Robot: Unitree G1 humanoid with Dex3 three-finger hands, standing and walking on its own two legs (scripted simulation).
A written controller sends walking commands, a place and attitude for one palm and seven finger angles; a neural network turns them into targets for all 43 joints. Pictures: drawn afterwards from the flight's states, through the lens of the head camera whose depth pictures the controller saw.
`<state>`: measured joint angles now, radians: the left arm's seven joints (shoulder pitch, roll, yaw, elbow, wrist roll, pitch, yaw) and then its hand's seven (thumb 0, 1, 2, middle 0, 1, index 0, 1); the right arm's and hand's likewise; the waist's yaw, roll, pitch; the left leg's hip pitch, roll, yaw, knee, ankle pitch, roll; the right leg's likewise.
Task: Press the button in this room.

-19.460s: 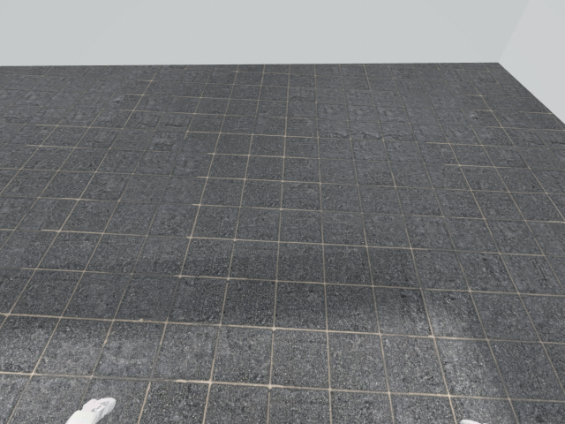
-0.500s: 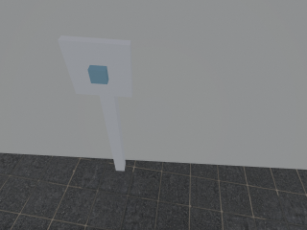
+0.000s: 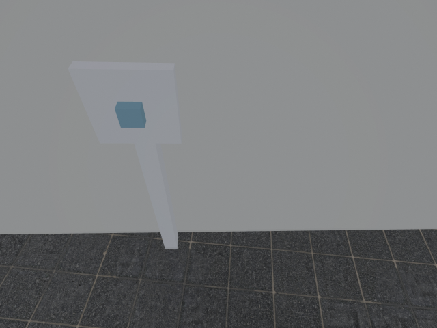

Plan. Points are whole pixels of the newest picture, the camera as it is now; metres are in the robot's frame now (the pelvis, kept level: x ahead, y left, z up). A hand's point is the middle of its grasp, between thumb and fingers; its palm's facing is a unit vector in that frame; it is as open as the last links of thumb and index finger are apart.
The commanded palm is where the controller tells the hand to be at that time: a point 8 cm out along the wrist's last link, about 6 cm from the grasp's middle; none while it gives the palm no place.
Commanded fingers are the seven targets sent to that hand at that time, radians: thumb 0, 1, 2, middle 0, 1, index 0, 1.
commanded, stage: look again from close up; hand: left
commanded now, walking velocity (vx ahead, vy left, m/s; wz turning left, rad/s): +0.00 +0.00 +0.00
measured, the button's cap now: (131, 114) +0.54 +0.24 +0.08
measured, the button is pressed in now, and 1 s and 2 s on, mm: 0 0 0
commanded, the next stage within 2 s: shuffle to correct the standing spot in 0.48 s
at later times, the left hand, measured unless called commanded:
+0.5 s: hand out of the picture -0.04 +0.13 -0.18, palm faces +0.05 -0.98 -0.19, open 7.4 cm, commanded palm none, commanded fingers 0.00 0.90 0.90 -0.20 -0.30 -0.20 -0.30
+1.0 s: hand out of the picture -0.03 +0.15 -0.18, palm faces +0.08 -0.98 -0.16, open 7.4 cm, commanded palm none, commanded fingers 0.00 0.90 0.90 -0.20 -0.30 -0.20 -0.30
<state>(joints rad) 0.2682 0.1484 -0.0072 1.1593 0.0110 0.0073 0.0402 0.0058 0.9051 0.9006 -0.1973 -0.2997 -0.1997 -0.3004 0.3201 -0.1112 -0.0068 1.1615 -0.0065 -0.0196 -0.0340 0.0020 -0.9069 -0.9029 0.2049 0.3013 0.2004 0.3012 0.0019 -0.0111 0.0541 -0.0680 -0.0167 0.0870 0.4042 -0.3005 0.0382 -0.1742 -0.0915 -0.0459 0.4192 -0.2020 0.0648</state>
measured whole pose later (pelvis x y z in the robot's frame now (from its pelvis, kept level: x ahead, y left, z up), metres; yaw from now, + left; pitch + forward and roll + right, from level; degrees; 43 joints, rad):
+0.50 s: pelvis -0.04 -0.04 -0.01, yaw +1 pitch -3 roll +0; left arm 0.31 0.15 -0.01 1.08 0.02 0.00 0.03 0.01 0.91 0.90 -0.20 -0.30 -0.20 -0.30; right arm 0.31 -0.17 0.00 1.05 -0.02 0.00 -0.01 0.00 -0.91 -0.90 0.20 0.30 0.20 0.30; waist 0.01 0.00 0.00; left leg -0.16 0.03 0.06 0.50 -0.28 -0.01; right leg -0.26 -0.06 -0.07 0.50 -0.19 0.01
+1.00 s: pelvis -0.02 -0.02 -0.01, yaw +2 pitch -1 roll +0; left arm 0.35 0.14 0.04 1.04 0.03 -0.01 0.01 0.01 0.91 0.90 -0.20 -0.30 -0.20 -0.30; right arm 0.45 -0.11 0.00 1.10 -0.03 -0.01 -0.01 0.00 -0.91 -0.90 0.20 0.30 0.20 0.30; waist 0.00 -0.02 -0.01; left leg -0.21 -0.01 0.05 0.56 -0.34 0.03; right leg -0.26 -0.02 -0.09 0.58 -0.35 -0.04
